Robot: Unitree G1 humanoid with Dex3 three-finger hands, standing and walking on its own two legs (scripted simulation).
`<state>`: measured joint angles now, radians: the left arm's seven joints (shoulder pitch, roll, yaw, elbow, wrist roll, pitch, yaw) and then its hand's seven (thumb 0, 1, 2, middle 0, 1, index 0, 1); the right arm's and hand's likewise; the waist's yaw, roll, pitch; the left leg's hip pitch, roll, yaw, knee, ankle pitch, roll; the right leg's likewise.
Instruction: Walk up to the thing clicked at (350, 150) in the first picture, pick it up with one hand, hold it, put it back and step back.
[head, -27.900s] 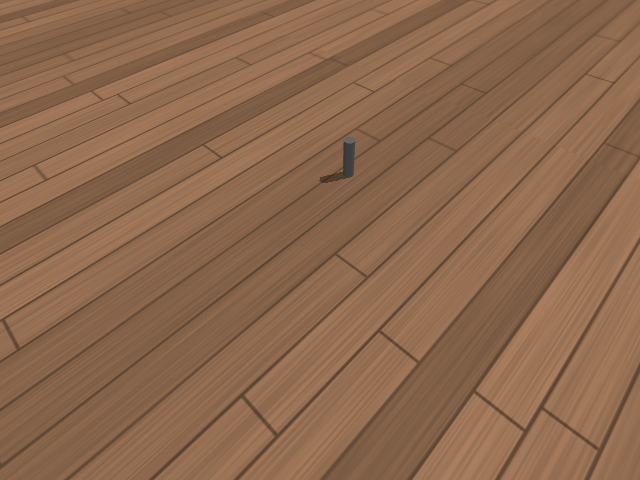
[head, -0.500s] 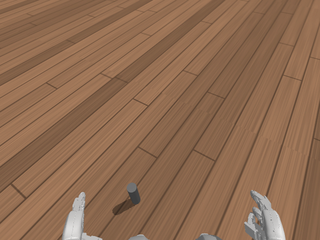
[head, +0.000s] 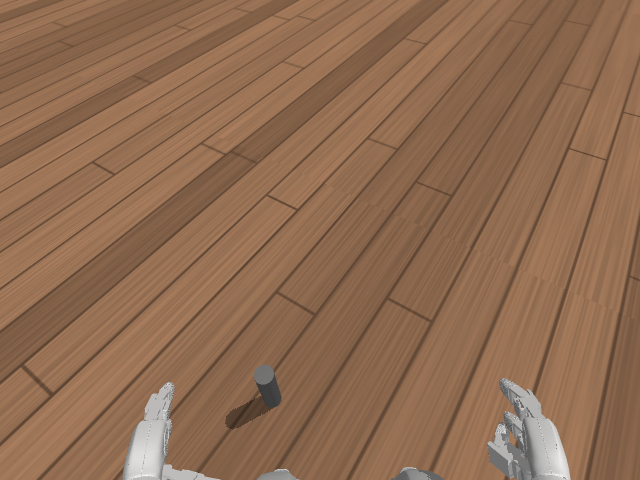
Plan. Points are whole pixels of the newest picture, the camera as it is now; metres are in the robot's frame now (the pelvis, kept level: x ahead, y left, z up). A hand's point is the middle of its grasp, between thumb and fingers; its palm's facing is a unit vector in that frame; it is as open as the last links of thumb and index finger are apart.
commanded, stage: stand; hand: left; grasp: from the side
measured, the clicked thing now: (268, 387) +0.44 +0.18 -0.62
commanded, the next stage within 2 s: none
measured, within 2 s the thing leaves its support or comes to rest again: neither
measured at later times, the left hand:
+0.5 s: hand out of the picture +0.13 +0.23 -0.11, palm faces -0.02 -0.94 -0.34, open 7.7 cm
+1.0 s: hand out of the picture +0.04 +0.25 -0.10, palm faces -0.01 -0.94 -0.34, open 7.4 cm
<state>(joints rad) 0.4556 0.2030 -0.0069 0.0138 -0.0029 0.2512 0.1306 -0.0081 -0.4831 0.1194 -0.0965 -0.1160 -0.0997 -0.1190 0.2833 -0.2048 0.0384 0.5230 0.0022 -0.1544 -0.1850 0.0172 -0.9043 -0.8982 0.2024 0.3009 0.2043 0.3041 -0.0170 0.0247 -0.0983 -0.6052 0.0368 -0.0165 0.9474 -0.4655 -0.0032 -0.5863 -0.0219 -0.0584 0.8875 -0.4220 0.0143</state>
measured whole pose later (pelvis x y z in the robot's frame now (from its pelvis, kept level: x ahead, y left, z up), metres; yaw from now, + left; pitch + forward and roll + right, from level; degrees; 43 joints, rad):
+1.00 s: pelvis -0.02 +0.01 +0.05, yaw +0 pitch -4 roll +1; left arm 0.18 0.31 0.01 1.08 0.03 0.00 0.01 0.01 0.91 0.90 -0.20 -0.30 -0.20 -0.30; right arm 0.16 -0.30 -0.01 1.09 -0.04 -0.01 -0.01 0.01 -0.91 -0.90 0.20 0.30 0.20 0.30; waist 0.01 0.01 0.05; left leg -0.15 -0.01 0.03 0.41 -0.19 0.01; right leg -0.18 -0.06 -0.03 0.43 -0.18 0.03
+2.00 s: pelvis +0.02 -0.01 +0.06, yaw -2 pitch -2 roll +0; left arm 0.08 0.32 0.01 1.15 0.01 -0.01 0.00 0.01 0.91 0.90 -0.20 -0.30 -0.20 -0.30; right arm 0.11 -0.34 0.00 1.15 -0.02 -0.02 -0.01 0.01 -0.91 -0.90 0.20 0.30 0.20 0.30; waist 0.00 0.01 0.06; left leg -0.08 0.02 0.04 0.30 -0.19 -0.01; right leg -0.12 -0.03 -0.01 0.33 -0.18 0.02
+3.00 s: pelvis -0.09 -0.01 +0.02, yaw -6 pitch -1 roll +0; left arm 0.15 0.38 0.08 0.91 0.02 0.04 0.00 0.01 0.91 0.90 -0.20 -0.30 -0.20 -0.30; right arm 0.08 -0.39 -0.04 0.91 -0.03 0.04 0.00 0.01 -0.90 -0.90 0.20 0.30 0.21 0.30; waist 0.01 0.00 0.18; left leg -0.44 0.07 0.09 0.67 -0.21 0.01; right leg -0.25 0.01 0.07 0.69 -0.42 0.01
